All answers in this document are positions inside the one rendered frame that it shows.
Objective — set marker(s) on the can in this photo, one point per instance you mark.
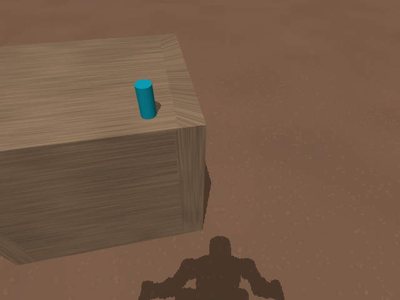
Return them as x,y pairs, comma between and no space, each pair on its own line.
145,98

